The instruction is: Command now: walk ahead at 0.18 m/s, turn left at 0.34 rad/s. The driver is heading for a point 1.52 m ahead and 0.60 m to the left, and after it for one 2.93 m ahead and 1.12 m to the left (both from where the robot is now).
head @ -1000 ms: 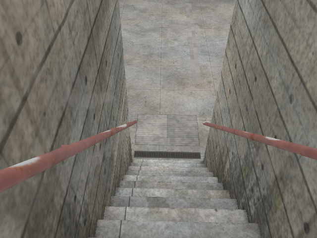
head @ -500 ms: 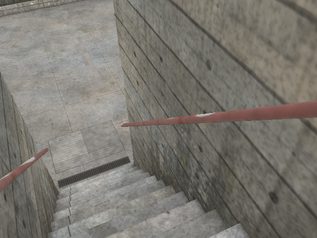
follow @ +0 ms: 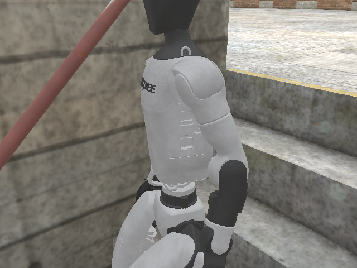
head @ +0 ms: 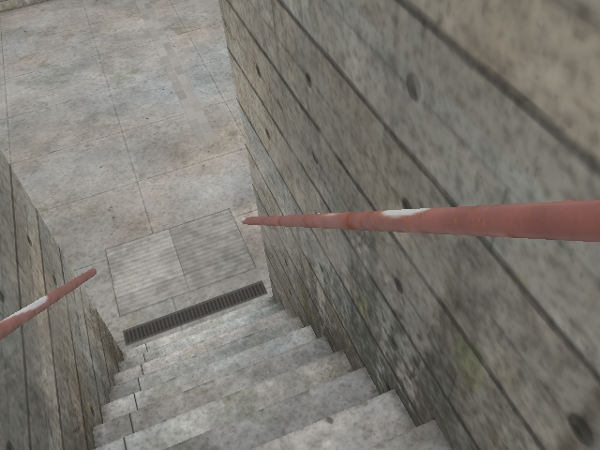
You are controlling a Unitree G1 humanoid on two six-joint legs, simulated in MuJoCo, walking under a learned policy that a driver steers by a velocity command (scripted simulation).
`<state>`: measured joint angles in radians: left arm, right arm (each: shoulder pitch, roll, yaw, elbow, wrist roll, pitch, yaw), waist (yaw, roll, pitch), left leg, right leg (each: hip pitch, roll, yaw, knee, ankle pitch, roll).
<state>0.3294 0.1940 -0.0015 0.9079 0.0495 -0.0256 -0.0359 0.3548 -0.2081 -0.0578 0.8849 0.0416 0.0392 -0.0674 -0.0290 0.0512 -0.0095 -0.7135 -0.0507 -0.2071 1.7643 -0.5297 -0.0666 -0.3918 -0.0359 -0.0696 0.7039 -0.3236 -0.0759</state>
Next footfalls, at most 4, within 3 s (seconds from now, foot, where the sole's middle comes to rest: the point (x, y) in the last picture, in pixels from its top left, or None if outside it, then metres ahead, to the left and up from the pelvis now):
0.48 left None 0.18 0.26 -0.97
1.00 right None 0.29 0.01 -0.97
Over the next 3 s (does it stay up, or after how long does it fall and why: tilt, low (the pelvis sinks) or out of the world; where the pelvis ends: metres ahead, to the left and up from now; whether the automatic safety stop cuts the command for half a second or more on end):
stays up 0.26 0.16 -0.21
